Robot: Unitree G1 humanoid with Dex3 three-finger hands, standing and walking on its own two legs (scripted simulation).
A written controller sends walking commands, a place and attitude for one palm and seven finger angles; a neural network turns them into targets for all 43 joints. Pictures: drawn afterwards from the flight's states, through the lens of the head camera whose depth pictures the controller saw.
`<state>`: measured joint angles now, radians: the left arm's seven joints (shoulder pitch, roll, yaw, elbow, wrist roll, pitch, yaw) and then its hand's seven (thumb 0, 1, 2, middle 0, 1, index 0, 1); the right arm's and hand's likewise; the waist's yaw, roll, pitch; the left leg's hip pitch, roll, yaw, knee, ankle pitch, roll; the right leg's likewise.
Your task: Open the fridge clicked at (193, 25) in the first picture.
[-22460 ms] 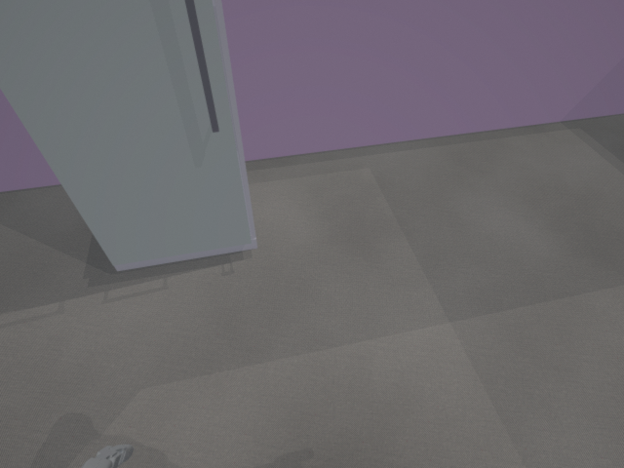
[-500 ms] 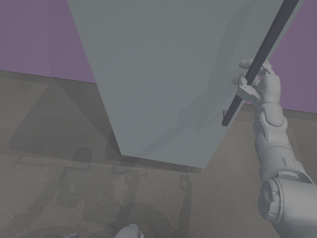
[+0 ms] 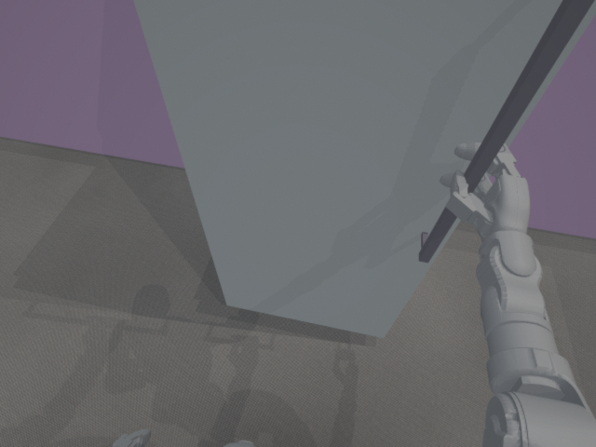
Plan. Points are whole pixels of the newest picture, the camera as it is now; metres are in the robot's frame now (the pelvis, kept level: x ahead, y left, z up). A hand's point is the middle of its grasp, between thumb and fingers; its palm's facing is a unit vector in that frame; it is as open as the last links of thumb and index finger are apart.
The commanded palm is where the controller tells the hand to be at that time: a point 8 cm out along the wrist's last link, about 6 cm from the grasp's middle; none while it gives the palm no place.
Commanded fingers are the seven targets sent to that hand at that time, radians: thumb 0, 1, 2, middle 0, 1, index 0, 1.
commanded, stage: pull the door a little, standing still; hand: right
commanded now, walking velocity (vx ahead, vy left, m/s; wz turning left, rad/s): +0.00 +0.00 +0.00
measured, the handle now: (478, 154) +0.50 -0.16 +0.14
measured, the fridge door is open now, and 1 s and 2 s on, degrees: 0 17 52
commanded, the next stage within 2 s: walk backward, drawing the door open in 0.52 s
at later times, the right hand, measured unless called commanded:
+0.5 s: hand (454, 205) +0.43 -0.13 +0.11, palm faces +0.02 +1.00 +0.00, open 6.0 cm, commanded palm +0.35 -0.18 +0.11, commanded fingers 0.00 -0.90 -0.90 0.45 1.40 0.45 1.40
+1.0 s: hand (436, 280) +0.31 -0.10 +0.11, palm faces +0.01 +0.99 -0.16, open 5.9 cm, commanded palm +0.28 -0.15 +0.11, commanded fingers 0.00 -0.90 -0.90 0.45 1.40 0.45 1.40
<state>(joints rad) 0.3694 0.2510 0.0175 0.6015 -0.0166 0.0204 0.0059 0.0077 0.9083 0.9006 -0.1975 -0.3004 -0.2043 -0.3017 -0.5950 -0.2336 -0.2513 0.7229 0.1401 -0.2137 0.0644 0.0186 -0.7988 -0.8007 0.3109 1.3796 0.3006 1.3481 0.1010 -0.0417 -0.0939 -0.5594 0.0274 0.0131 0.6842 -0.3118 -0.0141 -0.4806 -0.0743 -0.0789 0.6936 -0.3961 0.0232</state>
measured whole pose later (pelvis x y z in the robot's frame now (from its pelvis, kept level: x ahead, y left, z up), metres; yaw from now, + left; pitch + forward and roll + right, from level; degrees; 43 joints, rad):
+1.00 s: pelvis +0.03 +0.01 +0.03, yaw -3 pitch +3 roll -1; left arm 0.13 0.18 -0.04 0.48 0.03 0.07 0.05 0.01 0.91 0.90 -0.20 -0.30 -0.20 -0.30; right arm 0.09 -0.12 0.09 -0.07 0.03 -0.06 -0.07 0.00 -0.69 -0.78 0.35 1.31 0.35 1.38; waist 0.03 -0.07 0.00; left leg -0.25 0.05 0.08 0.49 -0.22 0.00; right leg -0.21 -0.04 0.00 0.51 -0.24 0.03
